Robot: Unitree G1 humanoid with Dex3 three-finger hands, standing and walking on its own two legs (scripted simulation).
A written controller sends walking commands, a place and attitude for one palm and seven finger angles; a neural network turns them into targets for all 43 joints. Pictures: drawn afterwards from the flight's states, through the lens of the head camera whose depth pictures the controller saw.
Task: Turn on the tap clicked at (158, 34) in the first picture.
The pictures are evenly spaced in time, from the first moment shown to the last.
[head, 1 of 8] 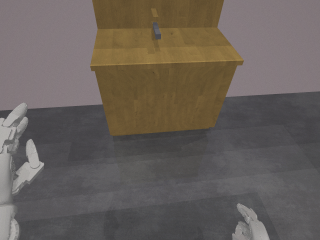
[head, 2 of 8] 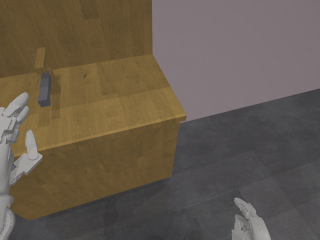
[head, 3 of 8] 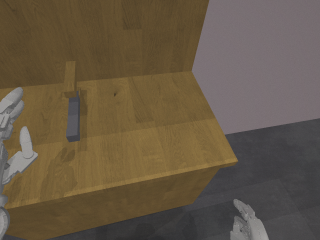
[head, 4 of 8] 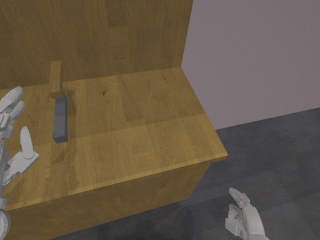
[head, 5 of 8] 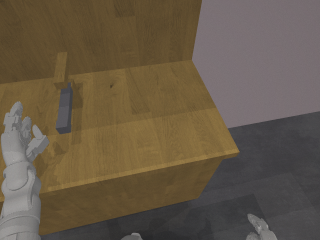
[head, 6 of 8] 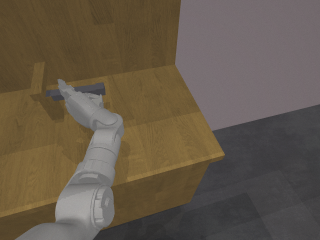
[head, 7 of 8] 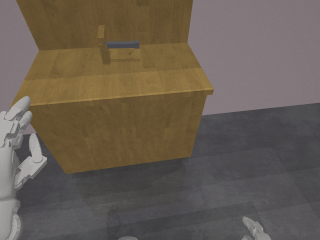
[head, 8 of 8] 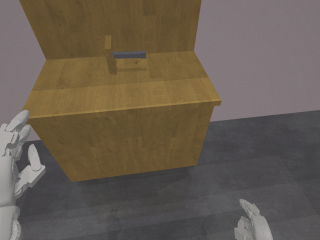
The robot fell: no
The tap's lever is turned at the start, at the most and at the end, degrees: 0 86 86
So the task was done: yes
